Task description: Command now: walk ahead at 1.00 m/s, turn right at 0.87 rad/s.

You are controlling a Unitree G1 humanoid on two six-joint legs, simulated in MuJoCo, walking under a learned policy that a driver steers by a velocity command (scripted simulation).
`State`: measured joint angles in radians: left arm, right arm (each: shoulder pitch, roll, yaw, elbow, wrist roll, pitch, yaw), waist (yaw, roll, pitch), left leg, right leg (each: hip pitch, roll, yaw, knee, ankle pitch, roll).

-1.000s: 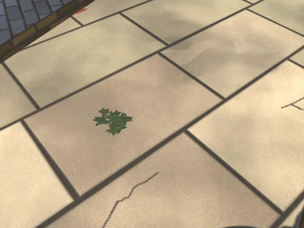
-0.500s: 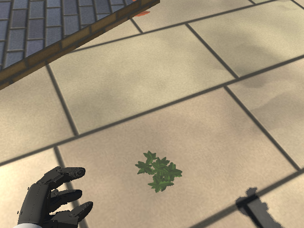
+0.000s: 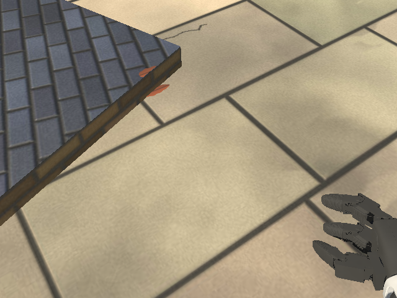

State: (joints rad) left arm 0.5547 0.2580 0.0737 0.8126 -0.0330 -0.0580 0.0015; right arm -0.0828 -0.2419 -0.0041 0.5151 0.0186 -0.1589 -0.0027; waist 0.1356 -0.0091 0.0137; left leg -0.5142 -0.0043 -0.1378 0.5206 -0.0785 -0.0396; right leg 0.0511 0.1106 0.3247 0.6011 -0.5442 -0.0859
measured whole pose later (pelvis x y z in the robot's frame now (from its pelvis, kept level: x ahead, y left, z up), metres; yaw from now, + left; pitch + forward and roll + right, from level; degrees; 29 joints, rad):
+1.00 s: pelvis +0.85 -0.08 -0.01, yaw +11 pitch -3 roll -2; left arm 0.15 0.26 0.03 0.72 -0.03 -0.12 -0.01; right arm 0.33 -0.32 -0.08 0.74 0.02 -0.04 0.06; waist -0.06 0.00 0.08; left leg -0.49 -0.11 0.07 0.80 -0.27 0.18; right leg -0.18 0.00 0.05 1.41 -0.42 -0.03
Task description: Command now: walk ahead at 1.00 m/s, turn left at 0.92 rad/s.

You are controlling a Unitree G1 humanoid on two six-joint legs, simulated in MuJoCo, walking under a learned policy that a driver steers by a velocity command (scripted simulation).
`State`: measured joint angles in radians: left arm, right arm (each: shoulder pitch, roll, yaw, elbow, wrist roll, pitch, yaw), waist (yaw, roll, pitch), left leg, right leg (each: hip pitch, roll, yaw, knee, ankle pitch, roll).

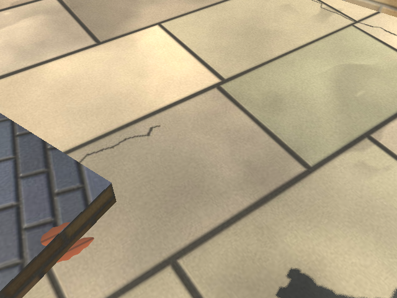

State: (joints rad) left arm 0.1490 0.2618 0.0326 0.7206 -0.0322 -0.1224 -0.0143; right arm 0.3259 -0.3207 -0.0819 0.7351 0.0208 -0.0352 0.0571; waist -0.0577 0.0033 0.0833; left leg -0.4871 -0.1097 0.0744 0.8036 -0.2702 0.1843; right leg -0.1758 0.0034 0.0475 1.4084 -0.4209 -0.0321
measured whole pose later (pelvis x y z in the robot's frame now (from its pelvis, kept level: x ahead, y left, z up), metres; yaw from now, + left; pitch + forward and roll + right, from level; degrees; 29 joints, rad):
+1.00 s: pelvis +0.76 +0.23 +0.04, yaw +61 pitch +1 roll -1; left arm 0.11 0.22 -0.01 0.58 -0.01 -0.14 -0.02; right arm 0.47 -0.26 -0.04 0.75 0.00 -0.02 0.02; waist -0.02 0.00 0.02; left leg -0.16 -0.11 -0.05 0.55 -0.39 0.16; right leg -0.71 -0.06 0.09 1.54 -0.44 0.04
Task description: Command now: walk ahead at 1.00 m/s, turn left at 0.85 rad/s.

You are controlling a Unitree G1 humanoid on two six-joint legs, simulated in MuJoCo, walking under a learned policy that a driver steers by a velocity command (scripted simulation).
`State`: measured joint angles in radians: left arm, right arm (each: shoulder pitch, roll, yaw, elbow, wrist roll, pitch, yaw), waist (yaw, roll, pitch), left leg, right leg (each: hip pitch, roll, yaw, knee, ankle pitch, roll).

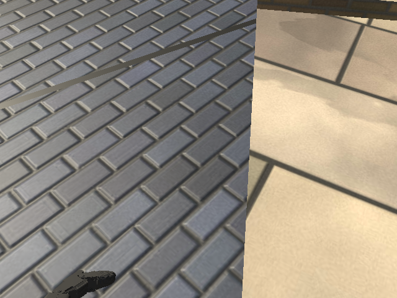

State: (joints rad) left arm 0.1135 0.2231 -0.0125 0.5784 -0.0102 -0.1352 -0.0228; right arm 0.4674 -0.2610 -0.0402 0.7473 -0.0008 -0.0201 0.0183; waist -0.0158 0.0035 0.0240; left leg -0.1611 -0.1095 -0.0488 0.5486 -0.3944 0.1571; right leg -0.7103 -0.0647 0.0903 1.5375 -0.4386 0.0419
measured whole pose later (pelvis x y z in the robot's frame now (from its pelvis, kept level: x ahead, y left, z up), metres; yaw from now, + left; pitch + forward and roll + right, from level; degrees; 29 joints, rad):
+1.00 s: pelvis +0.81 +0.03 +0.09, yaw -8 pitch +0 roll +1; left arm 0.07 0.30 0.04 0.60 -0.06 -0.03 -0.08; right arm 0.46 -0.28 -0.04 0.82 -0.01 -0.07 -0.04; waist -0.04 -0.04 0.03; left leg 0.20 0.05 0.32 0.56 -0.35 -0.04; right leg -0.61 0.03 -0.17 0.71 -0.03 -0.16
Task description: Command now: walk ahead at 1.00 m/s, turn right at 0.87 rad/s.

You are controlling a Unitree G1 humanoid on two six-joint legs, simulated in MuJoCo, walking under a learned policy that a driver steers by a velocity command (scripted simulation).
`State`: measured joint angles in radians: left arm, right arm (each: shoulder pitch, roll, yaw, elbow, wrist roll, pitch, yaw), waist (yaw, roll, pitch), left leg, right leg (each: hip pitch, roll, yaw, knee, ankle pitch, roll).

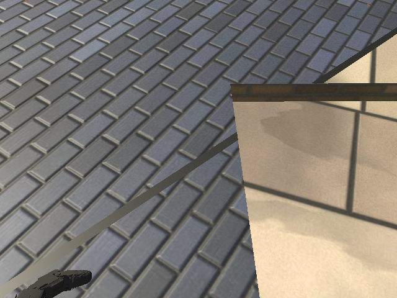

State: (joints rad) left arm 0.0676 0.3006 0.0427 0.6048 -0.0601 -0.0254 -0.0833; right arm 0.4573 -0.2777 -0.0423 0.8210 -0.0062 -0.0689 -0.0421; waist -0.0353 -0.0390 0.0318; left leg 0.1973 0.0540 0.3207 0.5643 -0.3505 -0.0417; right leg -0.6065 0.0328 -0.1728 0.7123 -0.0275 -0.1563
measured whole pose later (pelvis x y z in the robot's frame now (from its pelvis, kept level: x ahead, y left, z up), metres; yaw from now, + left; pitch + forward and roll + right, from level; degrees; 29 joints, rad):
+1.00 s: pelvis +0.73 -0.22 -0.09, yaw -60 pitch +1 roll +3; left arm 0.20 0.33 0.09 0.63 -0.01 -0.05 -0.08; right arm 0.39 -0.28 -0.05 0.79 0.00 -0.09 -0.04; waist -0.02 -0.05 0.03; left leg -0.12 0.04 0.15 1.67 -0.66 -0.05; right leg -0.40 0.07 -0.06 0.57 -0.22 -0.18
